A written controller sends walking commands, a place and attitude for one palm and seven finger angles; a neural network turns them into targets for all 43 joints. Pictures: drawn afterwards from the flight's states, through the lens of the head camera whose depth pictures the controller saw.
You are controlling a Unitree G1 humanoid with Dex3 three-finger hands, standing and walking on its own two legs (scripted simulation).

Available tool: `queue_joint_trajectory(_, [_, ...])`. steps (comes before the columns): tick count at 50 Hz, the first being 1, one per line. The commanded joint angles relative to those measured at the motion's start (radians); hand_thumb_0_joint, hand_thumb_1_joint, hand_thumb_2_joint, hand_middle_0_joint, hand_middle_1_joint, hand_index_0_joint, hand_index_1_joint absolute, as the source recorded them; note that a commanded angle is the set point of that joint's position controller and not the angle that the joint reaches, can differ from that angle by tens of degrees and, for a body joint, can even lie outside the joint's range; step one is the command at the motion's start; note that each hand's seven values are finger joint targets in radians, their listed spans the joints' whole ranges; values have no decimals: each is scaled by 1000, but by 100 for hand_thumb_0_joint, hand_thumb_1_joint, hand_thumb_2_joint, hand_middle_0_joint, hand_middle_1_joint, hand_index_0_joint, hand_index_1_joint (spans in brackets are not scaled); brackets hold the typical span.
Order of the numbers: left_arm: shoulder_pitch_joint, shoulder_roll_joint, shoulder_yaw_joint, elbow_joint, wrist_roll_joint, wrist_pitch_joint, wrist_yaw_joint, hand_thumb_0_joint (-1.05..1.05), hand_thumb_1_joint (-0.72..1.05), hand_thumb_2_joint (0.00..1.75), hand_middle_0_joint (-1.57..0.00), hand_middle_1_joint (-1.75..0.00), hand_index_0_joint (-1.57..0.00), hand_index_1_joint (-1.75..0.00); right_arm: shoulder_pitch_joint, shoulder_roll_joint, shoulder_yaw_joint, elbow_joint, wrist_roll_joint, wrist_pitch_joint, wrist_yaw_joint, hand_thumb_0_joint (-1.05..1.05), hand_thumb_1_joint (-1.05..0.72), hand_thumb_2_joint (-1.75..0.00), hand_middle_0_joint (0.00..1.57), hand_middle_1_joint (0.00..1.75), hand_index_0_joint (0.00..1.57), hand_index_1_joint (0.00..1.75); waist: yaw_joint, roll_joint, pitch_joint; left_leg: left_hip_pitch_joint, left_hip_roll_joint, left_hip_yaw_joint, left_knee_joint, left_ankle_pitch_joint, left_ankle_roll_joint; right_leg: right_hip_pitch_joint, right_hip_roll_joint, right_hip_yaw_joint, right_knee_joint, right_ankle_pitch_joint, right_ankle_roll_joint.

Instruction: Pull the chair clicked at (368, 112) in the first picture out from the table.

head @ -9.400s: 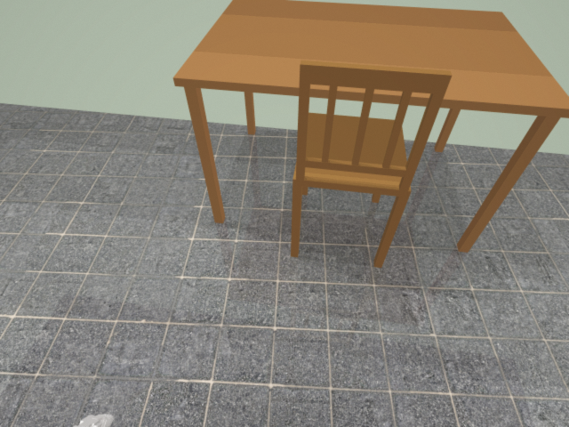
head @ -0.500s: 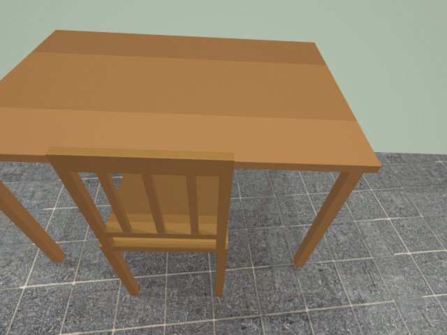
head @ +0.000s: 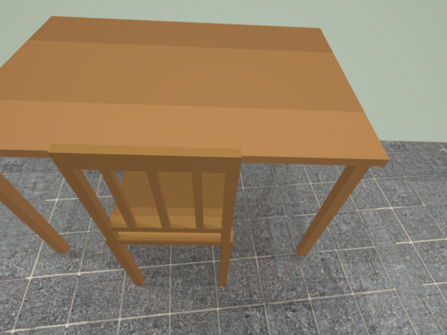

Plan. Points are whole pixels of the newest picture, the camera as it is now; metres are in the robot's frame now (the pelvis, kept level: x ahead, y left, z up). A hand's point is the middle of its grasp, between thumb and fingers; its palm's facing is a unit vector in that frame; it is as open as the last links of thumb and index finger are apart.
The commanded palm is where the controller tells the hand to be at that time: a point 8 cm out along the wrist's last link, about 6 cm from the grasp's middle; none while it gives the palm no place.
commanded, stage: look again from close up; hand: left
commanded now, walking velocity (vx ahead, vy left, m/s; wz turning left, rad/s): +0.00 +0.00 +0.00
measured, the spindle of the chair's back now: (159, 200) +0.42 +0.19 -0.10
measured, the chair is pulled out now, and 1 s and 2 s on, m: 0.00 0.00 0.00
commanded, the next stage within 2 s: raise the hand toward the chair's back in 0.02 s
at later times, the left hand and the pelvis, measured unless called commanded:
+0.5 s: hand (154, 316) +0.16 +0.13 -0.06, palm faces +0.03 -1.00 +0.01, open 8.9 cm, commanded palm +0.12 +0.22 -0.06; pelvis -0.04 -0.05 -0.08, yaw +1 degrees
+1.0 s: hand (140, 300) +0.18 +0.16 -0.05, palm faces +0.09 -0.99 -0.04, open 13.3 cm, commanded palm +0.15 +0.22 -0.05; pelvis -0.03 -0.05 -0.09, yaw +1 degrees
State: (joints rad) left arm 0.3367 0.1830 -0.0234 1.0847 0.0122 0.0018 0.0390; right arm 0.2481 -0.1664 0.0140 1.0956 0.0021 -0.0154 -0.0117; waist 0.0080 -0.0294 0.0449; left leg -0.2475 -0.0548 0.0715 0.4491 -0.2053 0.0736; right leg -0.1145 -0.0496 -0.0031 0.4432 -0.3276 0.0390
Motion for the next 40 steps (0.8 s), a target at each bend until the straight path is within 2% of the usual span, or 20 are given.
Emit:
queue_joint_trajectory(1, [77, 96, 17, -13, 2, -20, 9, 0, 90, 90, -20, -30, -20, -30, 40, -125, -24, -29, -2, -22, -14, 0, -90, -90, 20, 30, 20, 30, 1, 29, -15, 107, 151, -156, -83, 171, -10, -85, -52, 43, -69, 137, -51])
queue_joint_trajectory(5, [72, 93, 15, -4, 2, -19, 10, 0, 90, 90, -20, -30, -20, -30, 38, -117, -22, -19, -1, -20, -15, 0, -90, -90, 20, 30, 20, 30, 1, 13, 17, 94, 150, -151, -88, 161, -12, -90, -51, 47, -79, 137, -51])
queue_joint_trajectory(6, [89, 82, 15, 4, 24, -41, 41, 0, 90, 90, -20, -30, -20, -30, 6, -143, -20, -86, -4, -24, -8, 0, -90, -90, 20, 30, 20, 30, -2, 4, 22, 63, 169, -157, 87, 404, -40, -117, -64, 70, -79, 305, -48])
queue_joint_trajectory(7, [-591, 309, 146, -1540, -160, -230, 57, 0, 88, 89, -20, -30, -20, -30, 89, -291, -74, -419, 39, -148, -45, 0, -90, -90, 20, 30, 20, 30, -134, 199, -480, 398, 96, -143, 11, 425, -73, -166, 34, -72, 57, 335, -62])
queue_joint_trajectory(8, [-216, 229, 119, -1337, -93, -186, 105, 0, 85, 88, -20, -29, -20, -29, -12, -193, -27, -362, 39, -247, -71, 0, -90, -90, 20, 30, 20, 30, -33, 336, -502, 478, 159, -162, -34, 494, -87, -228, 51, -53, 193, 105, -77])
queue_joint_trajectory(9, [142, -57, -31, -996, -116, -63, 116, 0, 83, 87, -19, -29, -19, -29, 9, -137, -31, -312, 50, -268, -62, 0, -90, -90, 20, 30, 20, 30, -60, 262, -277, 309, 135, -180, -75, 399, -90, -324, 41, -61, 261, 5, -60])
queue_joint_trajectory(10, [123, -87, -35, -1056, -150, -50, 117, 0, 81, 86, -19, -29, -19, -29, 40, -164, -56, -329, 51, -264, -57, 0, -90, -90, 20, 30, 20, 30, -49, 179, -192, 187, 129, -178, -65, 296, -103, -341, 39, -72, 266, -34, -52])
queue_joint_trajectory(11, [-24, -32, -16, -1173, -157, -106, 102, 0, 78, 85, -19, -28, -19, -28, -14, -198, -63, -403, 48, -272, -50, 0, -90, -90, 20, 30, 20, 30, -61, 98, -97, 59, 117, -168, -14, 92, -84, -348, 39, -87, 204, -51, -60])
queue_joint_trajectory(13, [13, 42, 106, -1053, -157, -220, 61, 0, 74, 83, -18, -27, -18, -27, -47, -217, -73, -467, 15, -266, -54, 0, -90, -90, 20, 30, 20, 30, -67, -77, -62, -132, 71, -154, 120, -135, -66, -433, 55, -106, 134, -65, -60])
queue_joint_trajectory(16, [275, -46, 138, -848, -206, -443, -96, 0, 67, 80, -18, -26, -18, -26, -118, -194, -89, -534, -4, -250, -16, 0, -90, -90, 20, 30, 20, 30, 25, -210, -107, -358, 63, -111, 318, -96, -82, -590, 74, -116, 313, -98, -70])
queue_joint_trajectory(17, [302, -52, 138, -868, -225, -527, -167, 0, 64, 79, -17, -26, -17, -26, -135, -193, -101, -562, -6, -247, 0, 0, -90, -90, 20, 30, 20, 30, 41, -213, -144, -417, 60, -99, 379, -86, -85, -624, 75, -103, 378, -86, -72])
queue_joint_trajectory(19, [320, 27, 200, -878, -245, -642, -290, 0, 60, 77, -17, -25, -17, -25, -166, -194, -118, -623, 1, -244, 25, 0, -90, -90, 20, 30, 20, 30, 53, -74, -220, -489, 49, -79, 476, -72, -86, -651, 63, -65, 466, -37, -78])
queue_joint_trajectory(20, [363, 100, 288, -836, -239, -627, -306, 0, 57, 76, -17, -25, -17, -25, -170, -195, -126, -644, 14, -230, 31, 0, -90, -90, 20, 30, 20, 30, 81, 8, -242, -497, 46, -68, 487, -63, -85, -633, 61, -51, 483, -18, -86])
queue_joint_trajectory(21, [338, 86, 258, -902, -258, -589, -324, 0, 55, 75, -16, -25, -16, -25, -199, -204, -117, -699, 20, -215, 28, 0, -90, -90, 20, 30, 20, 30, 79, 17, -268, -519, 35, -52, 494, -100, -78, -622, 58, -40, 489, -47, -82])
queue_joint_trajectory(24, [114, 164, 304, -1156, -308, -528, -298, 0, 48, 72, -16, -23, -16, -23, -211, -194, -102, -780, 36, -193, -17, 0, -90, -90, 20, 30, 20, 30, 38, 10, -307, -595, 26, -41, 562, -246, -53, -653, 39, 85, 413, -304, -56])
queue_joint_trajectory(26, [18, 216, 350, -1357, -297, -563, -238, 0, 43, 70, -15, -23, -15, -23, -145, -172, -106, -773, 20, -193, -36, 0, -90, -90, 20, 30, 20, 30, 23, 111, -403, -562, 44, -60, 609, -192, -44, -648, 46, 110, 440, -252, -57])
queue_joint_trajectory(28, [-2, 176, 298, -1439, -284, -625, -203, 0, 39, 68, -15, -22, -15, -22, -109, -149, -96, -744, 13, -200, -48, 0, -90, -90, 20, 30, 20, 30, -13, 146, -407, -543, 59, -74, 637, -143, -40, -677, 52, 97, 459, -162, -55])
queue_joint_trajectory(32, [-75, 162, 215, -1335, -285, -680, -282, 0, 29, 64, -14, -20, -14, -20, -97, -170, -77, -671, 11, -233, -65, 0, -90, -90, 20, 30, 20, 30, -92, 91, -313, -654, 72, -100, 722, -196, -37, -763, 47, 133, 452, -187, -34])
queue_joint_trajectory(36, [-17, 209, 267, -1187, -336, -541, -406, 0, 20, 60, -13, -19, -13, -19, -98, -189, -68, -661, 35, -243, -83, 0, -90, -90, 20, 30, 20, 30, -51, 59, -365, -687, 69, -107, 721, -188, -30, -657, 25, 178, 417, -175, -11])
queue_joint_trajectory(40, [67, 248, 407, -1160, -372, -409, -389, 0, 11, 56, -12, -18, -12, -18, -119, -163, -76, -658, 41, -221, -86, 0, -90, -90, 20, 30, 20, 30, 14, 5, -458, -656, 67, -118, 682, -85, -35, -494, 1, 187, 426, 55, 28])
